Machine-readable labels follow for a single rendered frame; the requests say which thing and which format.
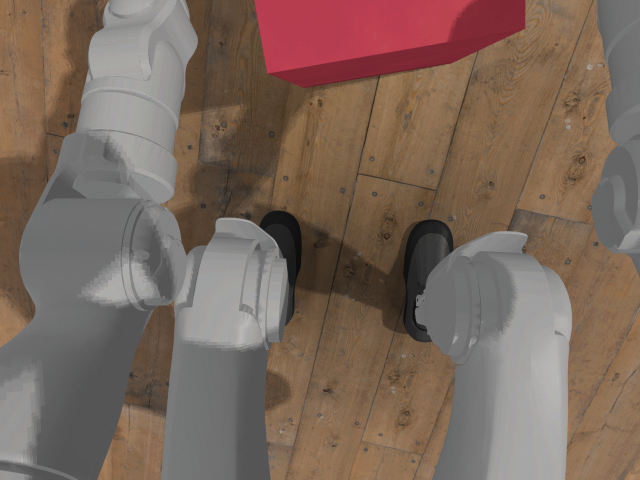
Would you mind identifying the robot left forearm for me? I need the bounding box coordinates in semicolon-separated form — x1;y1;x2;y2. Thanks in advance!
19;0;198;292

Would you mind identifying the robot right upper arm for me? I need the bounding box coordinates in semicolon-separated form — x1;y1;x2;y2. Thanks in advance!
592;134;640;277

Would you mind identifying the left robot shin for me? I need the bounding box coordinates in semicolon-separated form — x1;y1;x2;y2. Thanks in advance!
174;218;283;318

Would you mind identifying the robot left foot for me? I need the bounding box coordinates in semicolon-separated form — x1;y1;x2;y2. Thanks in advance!
259;211;302;326

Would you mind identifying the carton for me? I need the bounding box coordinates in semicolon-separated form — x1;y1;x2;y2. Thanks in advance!
254;0;526;88

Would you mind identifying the robot right forearm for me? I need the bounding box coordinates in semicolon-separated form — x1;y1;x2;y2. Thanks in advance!
596;0;640;144

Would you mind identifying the robot left upper arm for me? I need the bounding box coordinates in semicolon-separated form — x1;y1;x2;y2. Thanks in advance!
0;198;187;480

